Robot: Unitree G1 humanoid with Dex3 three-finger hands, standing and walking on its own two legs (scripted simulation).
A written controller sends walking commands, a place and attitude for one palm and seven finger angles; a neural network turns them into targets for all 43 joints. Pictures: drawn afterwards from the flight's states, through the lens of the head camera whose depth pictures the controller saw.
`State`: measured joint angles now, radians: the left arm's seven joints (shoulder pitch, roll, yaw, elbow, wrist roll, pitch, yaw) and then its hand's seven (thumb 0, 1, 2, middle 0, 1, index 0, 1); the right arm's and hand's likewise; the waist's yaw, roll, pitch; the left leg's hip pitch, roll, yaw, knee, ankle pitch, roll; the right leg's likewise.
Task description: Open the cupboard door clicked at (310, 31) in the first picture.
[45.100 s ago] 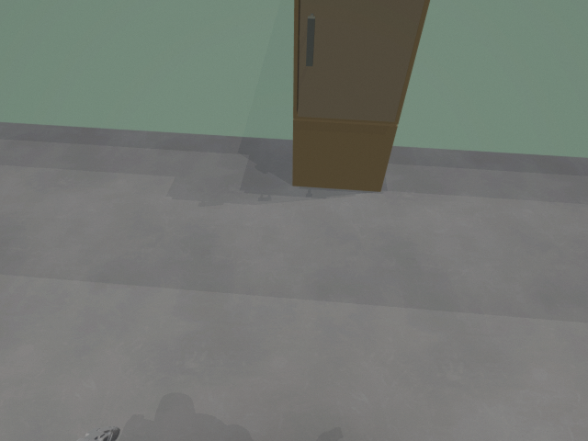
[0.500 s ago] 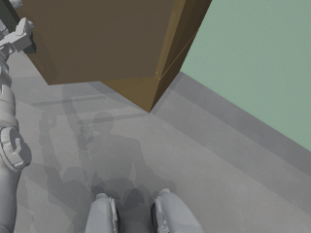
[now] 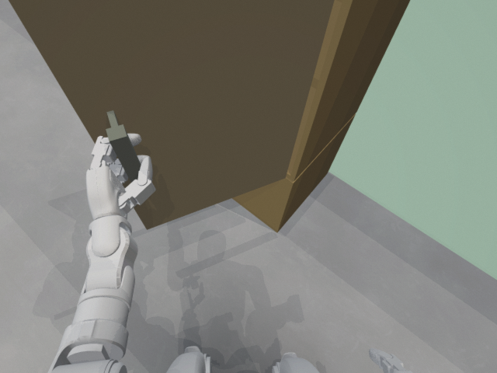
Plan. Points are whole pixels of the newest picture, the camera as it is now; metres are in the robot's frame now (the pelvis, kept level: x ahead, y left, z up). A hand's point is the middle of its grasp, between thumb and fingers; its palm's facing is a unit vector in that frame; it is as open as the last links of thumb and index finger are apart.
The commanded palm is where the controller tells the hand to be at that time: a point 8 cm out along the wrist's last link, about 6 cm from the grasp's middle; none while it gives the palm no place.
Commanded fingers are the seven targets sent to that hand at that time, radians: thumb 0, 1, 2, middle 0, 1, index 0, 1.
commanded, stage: pull the door open along its arc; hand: left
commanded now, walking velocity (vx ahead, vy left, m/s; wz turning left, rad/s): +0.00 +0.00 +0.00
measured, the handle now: (129, 156) +0.46 +0.20 +0.04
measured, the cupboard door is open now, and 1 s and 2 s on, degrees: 64 84 87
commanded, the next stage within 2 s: open thumb and fingers to let go in 0.44 s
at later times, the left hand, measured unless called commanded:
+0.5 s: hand (195, 231) +0.32 +0.08 +0.05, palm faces +0.44 -0.90 +0.02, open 6.6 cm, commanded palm +0.27 +0.11 +0.04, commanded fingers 0.00 0.90 0.90 -0.40 -1.35 -0.40 -1.35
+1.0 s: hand (199, 230) +0.33 +0.08 +0.04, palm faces +0.44 -0.90 +0.00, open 11.6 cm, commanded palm +0.28 +0.12 +0.04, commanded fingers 0.00 -0.50 0.30 -0.28 -1.10 -0.28 -1.10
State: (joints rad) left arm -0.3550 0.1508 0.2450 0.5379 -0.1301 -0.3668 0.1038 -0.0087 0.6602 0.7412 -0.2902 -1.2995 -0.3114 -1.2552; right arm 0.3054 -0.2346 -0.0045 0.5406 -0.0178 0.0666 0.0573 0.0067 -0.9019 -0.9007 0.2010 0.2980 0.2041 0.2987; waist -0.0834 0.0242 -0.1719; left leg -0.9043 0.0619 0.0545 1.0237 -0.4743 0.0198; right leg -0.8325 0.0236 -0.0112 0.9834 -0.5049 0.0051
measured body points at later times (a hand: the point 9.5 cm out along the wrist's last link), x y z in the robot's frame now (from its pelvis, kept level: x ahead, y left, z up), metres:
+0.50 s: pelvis -0.01 -0.04 +0.00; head +0.04 -0.04 +0.45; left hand +0.29 +0.13 +0.05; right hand +0.13 -0.26 -0.12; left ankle +0.00 +0.10 -0.67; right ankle -0.03 -0.13 -0.67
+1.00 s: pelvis -0.03 -0.04 -0.01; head +0.03 -0.04 +0.44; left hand +0.30 +0.12 +0.04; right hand +0.13 -0.26 -0.13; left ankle +0.00 +0.10 -0.67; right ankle -0.03 -0.13 -0.67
